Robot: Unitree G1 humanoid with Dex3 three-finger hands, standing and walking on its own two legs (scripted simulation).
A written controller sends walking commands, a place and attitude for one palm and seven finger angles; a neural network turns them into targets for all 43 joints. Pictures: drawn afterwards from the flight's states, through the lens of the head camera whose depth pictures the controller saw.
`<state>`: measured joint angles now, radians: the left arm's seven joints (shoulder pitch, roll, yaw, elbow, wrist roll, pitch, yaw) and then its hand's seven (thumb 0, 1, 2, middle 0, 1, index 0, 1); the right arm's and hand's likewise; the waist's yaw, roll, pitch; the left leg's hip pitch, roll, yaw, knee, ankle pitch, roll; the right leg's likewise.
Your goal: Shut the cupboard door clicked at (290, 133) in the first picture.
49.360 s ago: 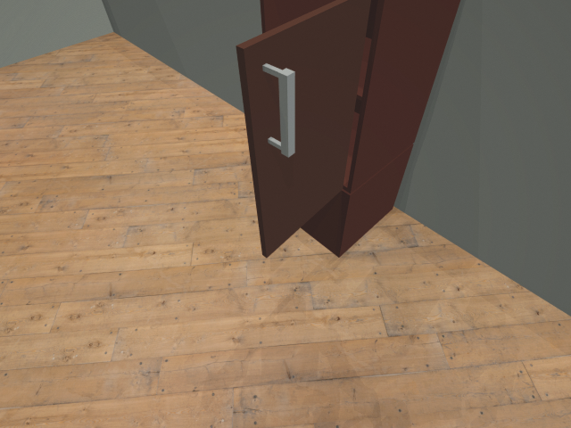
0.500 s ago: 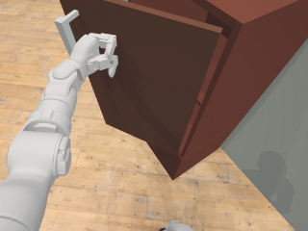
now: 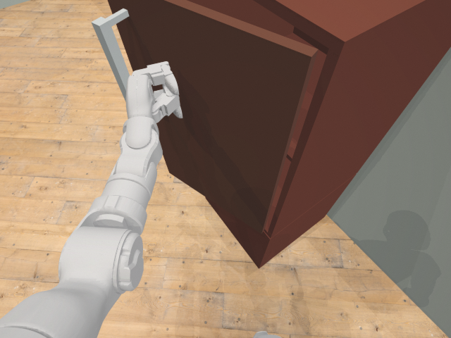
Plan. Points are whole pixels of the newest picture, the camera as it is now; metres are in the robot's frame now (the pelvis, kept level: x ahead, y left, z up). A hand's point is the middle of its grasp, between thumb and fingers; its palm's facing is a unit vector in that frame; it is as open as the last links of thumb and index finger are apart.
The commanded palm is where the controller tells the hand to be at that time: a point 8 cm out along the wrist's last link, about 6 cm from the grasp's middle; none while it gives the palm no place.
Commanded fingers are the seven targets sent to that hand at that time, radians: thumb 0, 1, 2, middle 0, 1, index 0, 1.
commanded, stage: pull the fist back off the door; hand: left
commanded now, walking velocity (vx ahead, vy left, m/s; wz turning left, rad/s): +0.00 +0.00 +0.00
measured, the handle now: (127, 61) +0.59 +0.14 +0.15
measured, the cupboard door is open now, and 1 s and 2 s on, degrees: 18 18 18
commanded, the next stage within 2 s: draw the hand back to the body in 0.56 s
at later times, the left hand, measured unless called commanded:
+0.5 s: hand (171, 133) +0.40 +0.05 +0.16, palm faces -0.02 -1.00 -0.01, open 3.1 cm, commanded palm +0.38 +0.11 +0.15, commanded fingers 0.00 0.90 0.90 -1.30 -1.50 -1.30 -1.50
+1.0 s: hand (118, 169) +0.34 +0.12 +0.15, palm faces +0.01 -1.00 +0.00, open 3.1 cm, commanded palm +0.30 +0.17 +0.17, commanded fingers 0.00 0.90 0.90 -1.30 -1.50 -1.30 -1.50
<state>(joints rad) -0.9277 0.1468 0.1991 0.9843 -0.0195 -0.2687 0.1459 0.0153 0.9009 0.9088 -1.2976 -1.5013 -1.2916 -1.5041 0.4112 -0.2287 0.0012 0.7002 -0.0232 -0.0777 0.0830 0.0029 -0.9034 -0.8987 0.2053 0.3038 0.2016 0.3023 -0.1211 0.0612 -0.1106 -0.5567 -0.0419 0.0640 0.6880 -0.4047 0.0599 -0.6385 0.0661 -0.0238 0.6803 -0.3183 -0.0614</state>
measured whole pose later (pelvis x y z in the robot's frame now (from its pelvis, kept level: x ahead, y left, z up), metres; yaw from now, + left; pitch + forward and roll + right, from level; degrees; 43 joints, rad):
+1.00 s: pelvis -0.03 -0.01 +0.02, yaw +0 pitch +2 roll +0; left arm -0.34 0.18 0.12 0.39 -0.18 -0.06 -0.04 0.01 0.90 0.90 -1.30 -1.50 -1.30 -1.50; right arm 0.31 -0.26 0.01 0.64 0.09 -0.03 -0.02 0.01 -0.90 -0.90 0.20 0.30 0.20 0.30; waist -0.02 0.04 -0.06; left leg -0.24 -0.03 0.06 0.53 -0.33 0.05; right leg -0.32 0.08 -0.02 0.51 -0.23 -0.07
